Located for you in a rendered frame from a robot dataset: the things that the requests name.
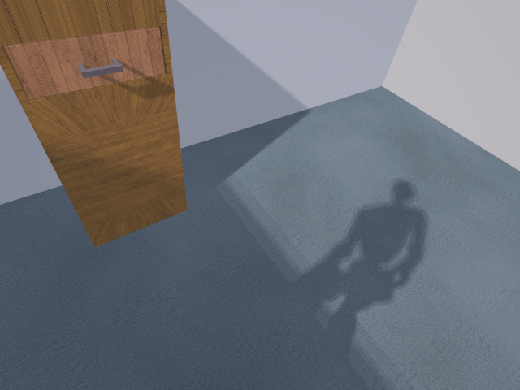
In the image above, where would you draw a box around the handle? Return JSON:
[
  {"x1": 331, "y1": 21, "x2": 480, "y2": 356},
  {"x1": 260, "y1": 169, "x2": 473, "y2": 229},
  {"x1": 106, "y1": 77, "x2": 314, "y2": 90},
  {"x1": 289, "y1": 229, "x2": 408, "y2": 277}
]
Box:
[{"x1": 78, "y1": 58, "x2": 124, "y2": 78}]

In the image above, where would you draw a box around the cabinet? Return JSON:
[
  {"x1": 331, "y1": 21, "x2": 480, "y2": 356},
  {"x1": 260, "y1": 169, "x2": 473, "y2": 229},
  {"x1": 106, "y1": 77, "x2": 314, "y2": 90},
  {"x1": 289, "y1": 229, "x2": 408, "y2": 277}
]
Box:
[{"x1": 0, "y1": 0, "x2": 187, "y2": 248}]

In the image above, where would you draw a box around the drawer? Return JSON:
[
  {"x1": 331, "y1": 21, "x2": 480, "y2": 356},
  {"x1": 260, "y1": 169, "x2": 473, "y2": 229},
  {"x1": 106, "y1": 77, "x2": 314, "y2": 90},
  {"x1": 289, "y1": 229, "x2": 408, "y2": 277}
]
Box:
[{"x1": 4, "y1": 27, "x2": 165, "y2": 99}]

